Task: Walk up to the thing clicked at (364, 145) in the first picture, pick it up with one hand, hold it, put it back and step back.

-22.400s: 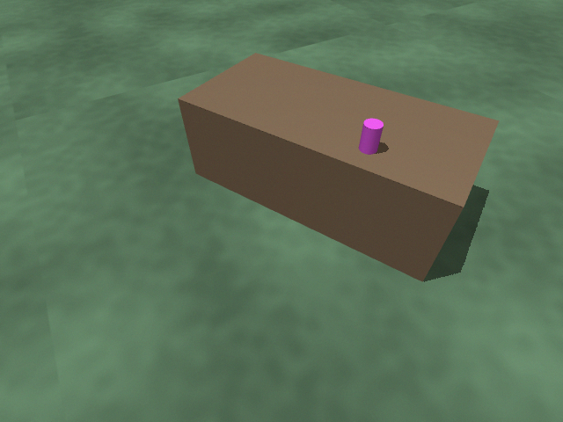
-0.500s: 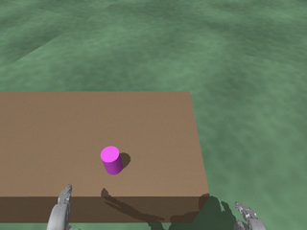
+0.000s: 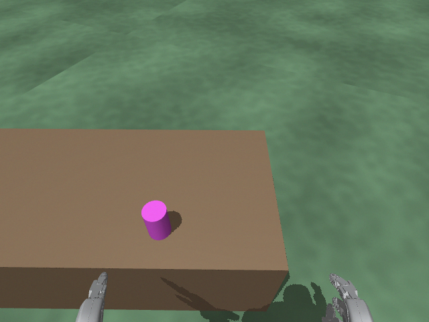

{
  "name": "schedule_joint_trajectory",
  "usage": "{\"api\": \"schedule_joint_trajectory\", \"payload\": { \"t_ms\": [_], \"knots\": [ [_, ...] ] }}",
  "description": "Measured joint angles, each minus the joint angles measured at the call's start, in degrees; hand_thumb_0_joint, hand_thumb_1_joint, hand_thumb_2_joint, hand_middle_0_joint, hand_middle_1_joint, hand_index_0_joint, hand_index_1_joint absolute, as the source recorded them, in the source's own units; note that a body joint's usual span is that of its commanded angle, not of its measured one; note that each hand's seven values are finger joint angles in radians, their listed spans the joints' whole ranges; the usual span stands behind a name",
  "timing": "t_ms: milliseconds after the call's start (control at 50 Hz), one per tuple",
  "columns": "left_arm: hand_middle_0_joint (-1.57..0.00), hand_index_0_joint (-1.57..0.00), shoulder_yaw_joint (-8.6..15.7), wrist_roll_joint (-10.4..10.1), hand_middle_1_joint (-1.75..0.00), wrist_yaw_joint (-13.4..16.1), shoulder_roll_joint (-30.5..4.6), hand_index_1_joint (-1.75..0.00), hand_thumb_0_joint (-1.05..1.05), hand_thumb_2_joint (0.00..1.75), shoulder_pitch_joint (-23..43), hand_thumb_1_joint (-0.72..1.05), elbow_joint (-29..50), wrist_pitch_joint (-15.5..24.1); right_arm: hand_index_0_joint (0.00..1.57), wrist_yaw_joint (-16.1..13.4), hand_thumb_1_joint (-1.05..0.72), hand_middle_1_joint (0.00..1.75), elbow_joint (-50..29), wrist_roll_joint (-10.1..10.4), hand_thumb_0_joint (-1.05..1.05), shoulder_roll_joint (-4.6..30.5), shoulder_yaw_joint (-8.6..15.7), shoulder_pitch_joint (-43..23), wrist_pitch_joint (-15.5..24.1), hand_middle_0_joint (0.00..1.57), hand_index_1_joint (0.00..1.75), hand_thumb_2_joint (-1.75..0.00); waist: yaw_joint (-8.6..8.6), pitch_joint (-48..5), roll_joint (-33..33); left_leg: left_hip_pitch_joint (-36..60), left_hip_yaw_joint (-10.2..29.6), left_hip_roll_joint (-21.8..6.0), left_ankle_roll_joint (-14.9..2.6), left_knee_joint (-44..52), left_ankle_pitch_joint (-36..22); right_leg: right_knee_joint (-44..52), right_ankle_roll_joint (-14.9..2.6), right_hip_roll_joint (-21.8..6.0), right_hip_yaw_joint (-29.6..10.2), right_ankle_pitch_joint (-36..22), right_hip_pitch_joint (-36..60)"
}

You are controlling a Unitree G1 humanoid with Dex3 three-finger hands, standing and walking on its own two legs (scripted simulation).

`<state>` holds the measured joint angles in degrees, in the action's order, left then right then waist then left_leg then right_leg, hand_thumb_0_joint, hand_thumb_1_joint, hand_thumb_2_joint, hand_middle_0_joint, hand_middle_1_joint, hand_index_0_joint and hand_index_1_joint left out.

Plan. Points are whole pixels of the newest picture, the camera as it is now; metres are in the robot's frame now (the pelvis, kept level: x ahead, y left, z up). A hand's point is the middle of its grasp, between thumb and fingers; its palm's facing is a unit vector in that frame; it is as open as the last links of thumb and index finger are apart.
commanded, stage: home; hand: left
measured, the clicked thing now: (157, 220) +0.47 +0.19 -0.23
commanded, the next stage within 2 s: stand in 1.56 s
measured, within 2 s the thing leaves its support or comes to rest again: neither
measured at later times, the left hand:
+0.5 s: hand out of the picture +0.06 +0.27 -0.11, palm faces +0.01 -0.92 -0.40, open 17.5 cm
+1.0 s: hand out of the picture +0.04 +0.25 -0.11, palm faces +0.00 -0.92 -0.38, open 17.3 cm
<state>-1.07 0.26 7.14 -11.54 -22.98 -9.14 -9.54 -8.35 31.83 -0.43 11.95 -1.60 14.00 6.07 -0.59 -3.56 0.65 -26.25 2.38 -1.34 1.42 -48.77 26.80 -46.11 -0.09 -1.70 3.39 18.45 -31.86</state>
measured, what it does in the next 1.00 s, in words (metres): stands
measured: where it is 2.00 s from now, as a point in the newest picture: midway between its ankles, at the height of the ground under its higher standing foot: outside the picture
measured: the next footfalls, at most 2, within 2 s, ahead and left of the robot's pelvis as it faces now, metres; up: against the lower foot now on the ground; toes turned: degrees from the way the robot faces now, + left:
none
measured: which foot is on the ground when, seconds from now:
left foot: down 0.00-1.00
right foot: down 0.00-1.00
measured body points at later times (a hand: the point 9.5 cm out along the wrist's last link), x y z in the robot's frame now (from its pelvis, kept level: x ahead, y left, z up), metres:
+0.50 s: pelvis +0.01 +0.01 +0.04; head -0.01 -0.01 +0.49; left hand +0.06 +0.31 -0.08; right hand +0.06 -0.28 -0.11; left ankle -0.02 +0.13 -0.70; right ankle +0.05 -0.12 -0.70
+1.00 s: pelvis +0.00 -0.01 +0.04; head -0.01 -0.02 +0.49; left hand +0.04 +0.30 -0.08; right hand +0.06 -0.30 -0.10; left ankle -0.02 +0.13 -0.70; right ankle +0.05 -0.12 -0.70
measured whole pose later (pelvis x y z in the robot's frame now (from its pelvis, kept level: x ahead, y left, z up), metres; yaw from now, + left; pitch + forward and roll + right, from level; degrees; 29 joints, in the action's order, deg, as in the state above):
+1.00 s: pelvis +0.00 -0.01 +0.04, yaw +1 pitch -4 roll +0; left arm -0.7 1.3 0.9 -18.8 -9.8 -66.5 -0.1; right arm -0.4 62.4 -1.1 20.0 0.4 11.5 -1.4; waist 0.8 2.0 2.3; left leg -3.6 2.5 -0.6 1.6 -20.7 13.2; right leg -21.7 0.0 -2.1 4.1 7.7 -10.1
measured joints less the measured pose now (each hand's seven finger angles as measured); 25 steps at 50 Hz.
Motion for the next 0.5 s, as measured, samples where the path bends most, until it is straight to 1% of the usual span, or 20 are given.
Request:
{"api": "schedule_joint_trajectory", "payload": {
  "t_ms": [20,40,80,120,160,280,380,500],
  "knots": [
    [-0.06,-0.06,-0.14,1.26,-0.06,-1.14,-0.71,-0.06,0.0,0.05,1.44,-0.56,-3.75,1.82,0.2,1.19,-0.88,0.3,1.81,-1.58,0.01,0.44,0.05,-0.76,-0.66,0.2,0.3,-0.89,0.29,0.76,-0.16,1.13,-0.2,0.18,-0.05,0.53,-0.23,0.17,-0.07,-0.16,-0.2,-0.06,0.94],
    [-0.06,-0.06,-0.28,2.15,-0.06,-2.32,-1.53,-0.06,0.0,0.05,2.85,-0.56,-7.87,3.23,0.2,2.47,-0.88,0.3,3.77,-2.68,0.01,1.09,0.03,-1.41,-1.79,0.2,0.3,-0.89,0.53,1.13,-0.17,2.12,-0.31,0.35,-0.15,1.07,-0.43,0.41,-0.12,-0.3,-0.31,-0.11,1.78],
    [-0.06,-0.06,-0.42,3.0,-0.06,-4.2,-3.11,-0.06,0.0,0.05,4.86,-0.55,-15.4,5.24,0.2,4.6,-0.88,0.3,7.35,-3.39,0.01,2.36,0.38,-2.03,-4.04,0.2,0.3,-0.89,0.95,1.47,0.06,4.08,-0.41,0.59,-0.33,2.23,-0.77,1.13,-0.11,-0.53,-0.4,-0.18,3.58],
    [-0.06,-0.06,-0.06,3.19,-0.06,-5.41,-4.41,-0.06,0.0,0.06,5.63,-0.55,-21.23,6.55,0.2,6.0,-0.89,0.3,10.03,-3.19,0.01,3.37,1.16,-1.67,-5.46,0.2,0.3,-0.89,1.23,1.59,0.27,6.01,-0.48,0.79,-0.38,3.7,-1.21,2.15,0.0,-0.72,-0.46,-0.31,5.35],
    [-0.06,-0.06,0.39,3.16,-0.06,-5.97,-5.49,-0.06,0.0,0.06,5.66,-0.54,-25.91,7.52,0.2,6.87,-0.89,0.3,12.24,-2.96,0.01,4.31,2.01,-0.89,-6.18,0.2,0.3,-0.89,1.26,1.72,0.6,7.83,-0.42,0.88,-0.4,5.43,-1.82,3.71,0.17,-0.81,-0.36,-0.7,7.19],
    [-0.06,-0.06,1.28,2.36,-0.06,-5.98,-7.77,-0.06,0.0,0.06,5.5,-0.54,-36.68,8.91,0.2,7.73,-0.9,0.3,17.9,-2.54,0.01,6.55,3.42,1.4,-7.08,0.2,0.3,-0.89,0.81,2.96,1.14,13.16,-0.32,1.29,-0.67,11.93,-4.57,9.62,0.61,-1.16,-0.15,-2.91,12.51],
    [-0.06,-0.06,1.41,1.69,-0.06,-5.55,-8.48,-0.06,0.0,0.05,6.75,-0.55,-42.83,9.31,0.2,7.68,-0.9,0.3,22.13,-1.98,0.01,7.18,3.35,2.0,-7.66,0.2,0.3,-0.9,0.89,4.23,1.1,16.79,-0.22,1.58,-0.81,16.64,-6.82,13.91,0.84,-1.41,0.02,-4.79,16.11],
    [-0.05,-0.06,0.79,1.27,-0.05,-5.4,-8.17,-0.05,0.0,0.05,8.96,-0.55,-48.25,9.04,0.2,7.57,-0.9,0.3,25.73,-1.44,0.01,7.03,2.5,0.97,-7.64,0.2,0.3,-0.9,1.03,4.68,1.09,20.35,-0.31,1.87,-0.87,21.34,-9.24,17.78,1.03,-1.65,-0.01,-6.71,19.36]
  ]
}}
